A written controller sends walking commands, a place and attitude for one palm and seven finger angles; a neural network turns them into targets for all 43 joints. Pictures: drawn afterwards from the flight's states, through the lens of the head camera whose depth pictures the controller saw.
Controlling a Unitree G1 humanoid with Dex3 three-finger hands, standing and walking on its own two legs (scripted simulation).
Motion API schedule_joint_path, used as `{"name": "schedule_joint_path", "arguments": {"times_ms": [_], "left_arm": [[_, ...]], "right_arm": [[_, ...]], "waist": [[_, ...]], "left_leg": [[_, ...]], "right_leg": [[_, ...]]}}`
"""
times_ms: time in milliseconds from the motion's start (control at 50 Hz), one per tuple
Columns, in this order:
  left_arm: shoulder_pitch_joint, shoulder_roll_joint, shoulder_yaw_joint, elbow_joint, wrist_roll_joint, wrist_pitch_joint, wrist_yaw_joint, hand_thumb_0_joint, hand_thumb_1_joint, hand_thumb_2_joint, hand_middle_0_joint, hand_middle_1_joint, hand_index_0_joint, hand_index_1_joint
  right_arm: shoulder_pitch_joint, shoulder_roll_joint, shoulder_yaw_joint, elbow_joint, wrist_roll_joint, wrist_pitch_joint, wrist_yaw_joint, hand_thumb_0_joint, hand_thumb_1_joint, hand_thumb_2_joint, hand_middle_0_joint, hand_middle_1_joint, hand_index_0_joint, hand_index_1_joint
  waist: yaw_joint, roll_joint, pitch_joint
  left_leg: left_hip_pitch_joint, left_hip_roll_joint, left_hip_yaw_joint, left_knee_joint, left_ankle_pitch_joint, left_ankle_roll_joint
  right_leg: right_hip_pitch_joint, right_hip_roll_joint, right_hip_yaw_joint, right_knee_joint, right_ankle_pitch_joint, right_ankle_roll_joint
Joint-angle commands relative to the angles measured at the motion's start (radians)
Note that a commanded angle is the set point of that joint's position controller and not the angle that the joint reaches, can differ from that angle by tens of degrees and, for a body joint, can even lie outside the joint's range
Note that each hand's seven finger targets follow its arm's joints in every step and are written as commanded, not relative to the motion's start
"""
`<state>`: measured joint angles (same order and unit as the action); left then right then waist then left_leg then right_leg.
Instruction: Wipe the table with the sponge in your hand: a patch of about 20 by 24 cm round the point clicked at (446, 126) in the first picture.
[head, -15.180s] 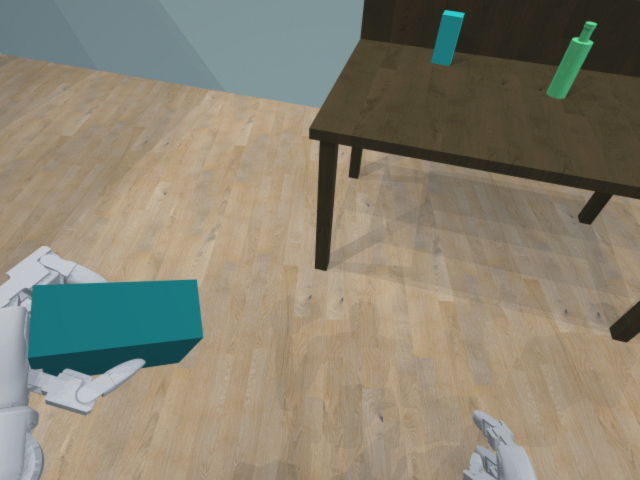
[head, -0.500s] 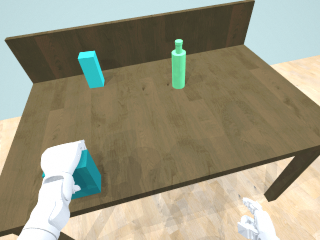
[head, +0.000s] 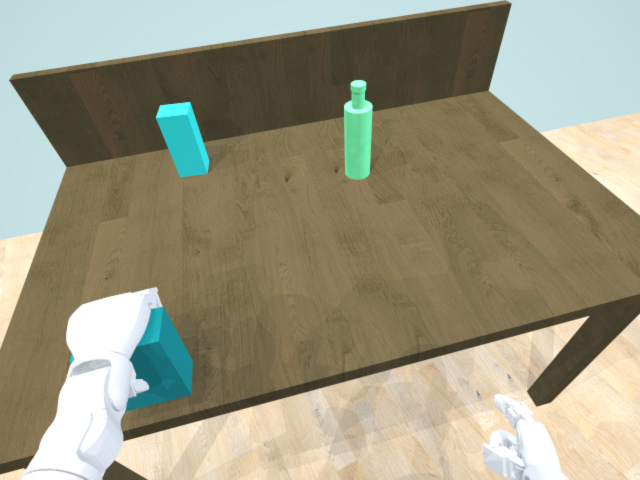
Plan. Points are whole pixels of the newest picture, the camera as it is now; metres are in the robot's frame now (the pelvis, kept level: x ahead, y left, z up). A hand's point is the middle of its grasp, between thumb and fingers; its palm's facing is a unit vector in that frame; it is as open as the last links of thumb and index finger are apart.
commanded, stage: lower the sponge onto the table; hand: left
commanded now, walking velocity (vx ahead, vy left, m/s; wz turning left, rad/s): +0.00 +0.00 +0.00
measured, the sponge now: (145, 370) +0.24 +0.29 -0.03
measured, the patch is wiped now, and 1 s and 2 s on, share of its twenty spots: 0.00 0.00 0.20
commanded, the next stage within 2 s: wipe forward along the first lane in 1.20 s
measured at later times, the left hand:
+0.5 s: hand (131, 353) +0.25 +0.30 +0.01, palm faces -0.10 -0.07 -0.99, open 10.0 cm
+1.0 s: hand (139, 359) +0.25 +0.30 -0.01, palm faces -0.11 -0.06 -0.99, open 10.0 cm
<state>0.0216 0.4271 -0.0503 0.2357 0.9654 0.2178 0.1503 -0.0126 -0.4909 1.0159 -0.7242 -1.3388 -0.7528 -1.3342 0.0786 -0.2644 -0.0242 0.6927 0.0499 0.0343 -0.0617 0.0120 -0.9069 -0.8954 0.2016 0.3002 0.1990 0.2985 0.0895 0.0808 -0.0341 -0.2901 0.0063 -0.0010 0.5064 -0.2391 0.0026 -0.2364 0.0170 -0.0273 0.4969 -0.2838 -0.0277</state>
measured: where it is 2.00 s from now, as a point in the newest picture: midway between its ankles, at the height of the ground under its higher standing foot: outside the picture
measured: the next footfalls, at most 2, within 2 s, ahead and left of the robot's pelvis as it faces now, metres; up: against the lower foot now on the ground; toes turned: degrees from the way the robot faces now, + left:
none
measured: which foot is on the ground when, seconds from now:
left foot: down 0.00-1.00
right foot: down 0.00-1.00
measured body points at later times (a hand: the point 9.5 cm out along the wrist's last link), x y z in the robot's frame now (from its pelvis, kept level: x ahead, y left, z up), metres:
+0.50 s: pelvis +0.00 +0.01 +0.00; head +0.00 -0.02 +0.45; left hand +0.25 +0.30 +0.06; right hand +0.21 -0.22 -0.10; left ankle +0.02 +0.12 -0.74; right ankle -0.01 -0.10 -0.74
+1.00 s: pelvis -0.01 +0.01 -0.01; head +0.01 -0.02 +0.44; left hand +0.25 +0.30 +0.04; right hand +0.19 -0.23 -0.11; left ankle +0.02 +0.12 -0.74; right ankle -0.01 -0.10 -0.74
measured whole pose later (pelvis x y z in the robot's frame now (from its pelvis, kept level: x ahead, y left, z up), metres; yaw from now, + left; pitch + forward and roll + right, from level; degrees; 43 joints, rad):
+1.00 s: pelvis -0.01 +0.01 -0.01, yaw +0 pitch +3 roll -1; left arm -0.02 0.39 -0.06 0.38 1.00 0.19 0.24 -0.01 -0.49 1.02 -0.72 -1.34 -0.75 -1.33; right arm 0.11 -0.25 -0.04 0.71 0.05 0.04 -0.06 0.01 -0.91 -0.90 0.20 0.30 0.20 0.30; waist 0.07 0.07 -0.05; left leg -0.38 0.00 0.00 0.57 -0.26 0.01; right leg -0.32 0.02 -0.03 0.55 -0.29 -0.02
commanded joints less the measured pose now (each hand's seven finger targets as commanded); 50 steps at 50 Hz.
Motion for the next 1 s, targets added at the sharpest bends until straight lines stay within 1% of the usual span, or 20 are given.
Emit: {"name": "schedule_joint_path", "arguments": {"times_ms": [0, 60, 100, 200, 260, 340, 380, 400, 420, 500, 540, 600, 620, 700, 760, 800, 820, 900, 940, 980], "left_arm": [[-0.270, 0.279, 0.166, -0.208, 0.028, -0.016, 0.052, 0.000, 0.100, 1.300, -1.200, -1.600, -1.200, -1.600], [-0.302, 0.229, 0.119, -0.205, 0.033, -0.032, 0.063, 0.000, 0.100, 1.300, -1.200, -1.600, -1.200, -1.600], [-0.310, 0.275, 0.160, -0.212, 0.039, -0.036, 0.070, 0.000, 0.100, 1.300, -1.200, -1.600, -1.200, -1.600], [-0.271, 0.247, 0.147, -0.191, 0.032, -0.019, 0.070, 0.000, 0.100, 1.300, -1.200, -1.600, -1.200, -1.600], [-0.208, 0.181, 0.091, -0.165, 0.027, -0.005, 0.062, 0.000, 0.100, 1.300, -1.200, -1.600, -1.200, -1.600], [-0.256, 0.230, 0.126, -0.138, 0.033, 0.002, 0.059, 0.000, 0.100, 1.300, -1.200, -1.600, -1.200, -1.600], [-0.285, 0.211, 0.106, -0.158, 0.044, -0.013, 0.064, 0.000, 0.100, 1.300, -1.200, -1.600, -1.200, -1.600], [-0.302, 0.264, 0.151, -0.173, 0.048, -0.020, 0.071, 0.000, 0.100, 1.300, -1.200, -1.600, -1.200, -1.600], [-0.304, 0.203, 0.100, -0.196, 0.048, -0.033, 0.076, 0.000, 0.100, 1.300, -1.200, -1.600, -1.200, -1.600], [-0.259, 0.229, 0.143, -0.156, 0.051, -0.036, 0.103, 0.000, 0.100, 1.300, -1.200, -1.600, -1.200, -1.600], [-0.300, 0.174, 0.086, -0.130, 0.051, -0.025, 0.107, 0.000, 0.100, 1.300, -1.200, -1.600, -1.200, -1.600], [-0.318, 0.236, 0.137, -0.115, 0.055, -0.011, 0.117, 0.000, 0.100, 1.300, -1.200, -1.600, -1.200, -1.600], [-0.337, 0.177, 0.078, -0.126, 0.054, -0.014, 0.116, 0.000, 0.100, 1.300, -1.200, -1.600, -1.200, -1.600], [-0.285, 0.233, 0.140, -0.072, 0.054, -0.008, 0.118, 0.000, 0.100, 1.300, -1.200, -1.600, -1.200, -1.600], [-0.300, 0.175, 0.083, -0.064, 0.055, -0.015, 0.116, 0.000, 0.100, 1.300, -1.200, -1.600, -1.200, -1.600], [-0.304, 0.233, 0.138, -0.054, 0.057, -0.016, 0.121, 0.000, 0.100, 1.300, -1.200, -1.600, -1.200, -1.600], [-0.323, 0.180, 0.088, -0.078, 0.053, -0.025, 0.121, 0.000, 0.100, 1.300, -1.200, -1.600, -1.200, -1.600], [-0.254, 0.223, 0.147, -0.047, 0.056, -0.033, 0.135, 0.000, 0.100, 1.300, -1.200, -1.600, -1.200, -1.600], [-0.297, 0.170, 0.091, -0.049, 0.057, -0.036, 0.140, 0.000, 0.100, 1.300, -1.200, -1.600, -1.200, -1.600], [-0.303, 0.206, 0.120, -0.035, 0.066, -0.039, 0.149, 0.000, 0.100, 1.300, -1.200, -1.600, -1.200, -1.600]], "right_arm": [[-0.160, -0.109, -0.028, -0.153, -0.007, -0.054, -0.014, 0.000, -0.900, -0.900, 0.200, 0.300, 0.200, 0.300], [-0.150, -0.100, -0.032, -0.150, -0.004, -0.063, -0.018, 0.000, -0.900, -0.900, 0.200, 0.300, 0.200, 0.300], [-0.153, -0.106, -0.033, -0.146, -0.008, -0.064, -0.019, 0.000, -0.900, -0.900, 0.200, 0.300, 0.200, 0.300], [-0.158, -0.106, -0.033, -0.147, -0.004, -0.061, -0.014, 0.000, -0.900, -0.900, 0.200, 0.300, 0.200, 0.300], [-0.152, -0.101, -0.033, -0.154, -0.001, -0.058, -0.007, 0.000, -0.900, -0.900, 0.200, 0.300, 0.200, 0.300], [-0.146, -0.108, -0.029, -0.151, 0.000, -0.048, -0.010, 0.000, -0.900, -0.900, 0.200, 0.300, 0.200, 0.300], [-0.145, -0.105, -0.032, -0.150, -0.003, -0.050, -0.011, 0.000, -0.900, -0.900, 0.200, 0.300, 0.200, 0.300], [-0.143, -0.111, -0.033, -0.148, -0.006, -0.051, -0.013, 0.000, -0.900, -0.900, 0.200, 0.300, 0.200, 0.300], [-0.138, -0.098, -0.035, -0.155, -0.006, -0.056, -0.013, 0.000, -0.900, -0.900, 0.200, 0.300, 0.200, 0.300], [-0.132, -0.106, -0.040, -0.144, -0.009, -0.055, -0.008, 0.000, -0.900, -0.900, 0.200, 0.300, 0.200, 0.300], [-0.132, -0.100, -0.036, -0.143, -0.004, -0.053, -0.008, 0.000, -0.900, -0.900, 0.200, 0.300, 0.200, 0.300], [-0.137, -0.110, -0.039, -0.137, -0.002, -0.047, -0.012, 0.000, -0.900, -0.900, 0.200, 0.300, 0.200, 0.300], [-0.132, -0.100, -0.037, -0.144, -0.001, -0.048, -0.012, 0.000, -0.900, -0.900, 0.200, 0.300, 0.200, 0.300], [-0.129, -0.111, -0.039, -0.136, -0.003, -0.042, -0.011, 0.000, -0.900, -0.900, 0.200, 0.300, 0.200, 0.300], [-0.118, -0.104, -0.040, -0.139, -0.001, -0.044, -0.009, 0.000, -0.900, -0.900, 0.200, 0.300, 0.200, 0.300], [-0.121, -0.113, -0.041, -0.134, -0.002, -0.040, -0.010, 0.000, -0.900, -0.900, 0.200, 0.300, 0.200, 0.300], [-0.113, -0.104, -0.042, -0.143, -0.002, -0.042, -0.011, 0.000, -0.900, -0.900, 0.200, 0.300, 0.200, 0.300], [-0.109, -0.114, -0.049, -0.137, -0.004, -0.042, -0.006, 0.000, -0.900, -0.900, 0.200, 0.300, 0.200, 0.300], [-0.105, -0.105, -0.047, -0.138, -0.001, -0.044, -0.006, 0.000, -0.900, -0.900, 0.200, 0.300, 0.200, 0.300], [-0.101, -0.112, -0.051, -0.129, -0.004, -0.041, -0.006, 0.000, -0.900, -0.900, 0.200, 0.300, 0.200, 0.300]], "waist": [[0.005, -0.046, -0.195], [-0.007, -0.021, -0.209], [0.006, -0.009, -0.232], [0.008, -0.021, -0.238], [0.004, -0.030, -0.213], [0.000, -0.073, -0.198], [-0.004, -0.043, -0.220], [0.002, -0.014, -0.228], [-0.006, 0.014, -0.246], [0.003, -0.020, -0.232], [-0.013, -0.038, -0.211], [-0.001, -0.021, -0.229], [-0.017, -0.014, -0.242], [0.001, -0.034, -0.233], [-0.017, -0.039, -0.230], [-0.006, -0.030, -0.222], [-0.019, -0.019, -0.244], [-0.005, -0.049, -0.239], [-0.022, -0.042, -0.226], [-0.017, -0.041, -0.249]], "left_leg": [[0.128, -0.036, -0.042, -0.034, 0.207, 0.043], [0.140, -0.029, -0.038, -0.034, 0.194, 0.044], [0.155, -0.031, -0.048, -0.033, 0.207, 0.042], [0.146, -0.027, -0.050, -0.039, 0.227, 0.037], [0.127, -0.023, -0.042, -0.039, 0.233, 0.036], [0.100, -0.028, -0.045, -0.040, 0.179, 0.040], [0.125, -0.026, -0.044, -0.031, 0.199, 0.041], [0.130, -0.024, -0.057, -0.035, 0.191, 0.037], [0.138, -0.022, -0.047, -0.027, 0.200, 0.041], [0.129, -0.016, -0.064, -0.023, 0.215, 0.032], [0.110, -0.016, -0.056, -0.025, 0.178, 0.035], [0.107, -0.022, -0.057, -0.028, 0.162, 0.033], [0.111, -0.020, -0.047, -0.022, 0.159, 0.038], [0.090, -0.026, -0.052, -0.019, 0.163, 0.035], [0.085, -0.023, -0.042, -0.008, 0.165, 0.040], [0.079, -0.027, -0.048, -0.009, 0.153, 0.038], [0.084, -0.024, -0.039, -0.003, 0.157, 0.042], [0.071, -0.025, -0.049, 0.007, 0.177, 0.039], [0.062, -0.023, -0.039, 0.011, 0.154, 0.042], [0.061, -0.026, -0.037, 0.019, 0.161, 0.043]], "right_leg": [[0.010, 0.001, 0.084, -0.087, 0.256, -0.038], [-0.010, -0.002, 0.060, -0.083, 0.219, -0.035], [-0.001, 0.005, 0.079, -0.084, 0.225, -0.043], [0.009, 0.005, 0.068, -0.076, 0.242, -0.042], [0.003, 0.000, 0.044, -0.070, 0.252, -0.037], [-0.006, 0.003, 0.049, -0.078, 0.206, -0.034], [-0.017, 0.002, 0.049, -0.073, 0.219, -0.036], [-0.019, 0.009, 0.064, -0.072, 0.198, -0.042], [-0.020, 0.005, 0.043, -0.060, 0.203, -0.038], [-0.036, 0.013, 0.059, -0.058, 0.209, -0.045], [-0.057, 0.007, 0.039, -0.056, 0.181, -0.037], [-0.045, 0.012, 0.058, -0.057, 0.161, -0.044], [-0.048, 0.007, 0.037, -0.050, 0.164, -0.037], [-0.037, 0.012, 0.061, -0.053, 0.178, -0.044], [-0.054, 0.007, 0.041, -0.043, 0.188, -0.038], [-0.055, 0.012, 0.063, -0.050, 0.173, -0.043], [-0.052, 0.006, 0.042, -0.038, 0.182, -0.037], [-0.054, 0.012, 0.063, -0.035, 0.210, -0.042], [-0.077, 0.006, 0.043, -0.030, 0.190, -0.035], [-0.070, 0.006, 0.051, -0.025, 0.204, -0.037]]}}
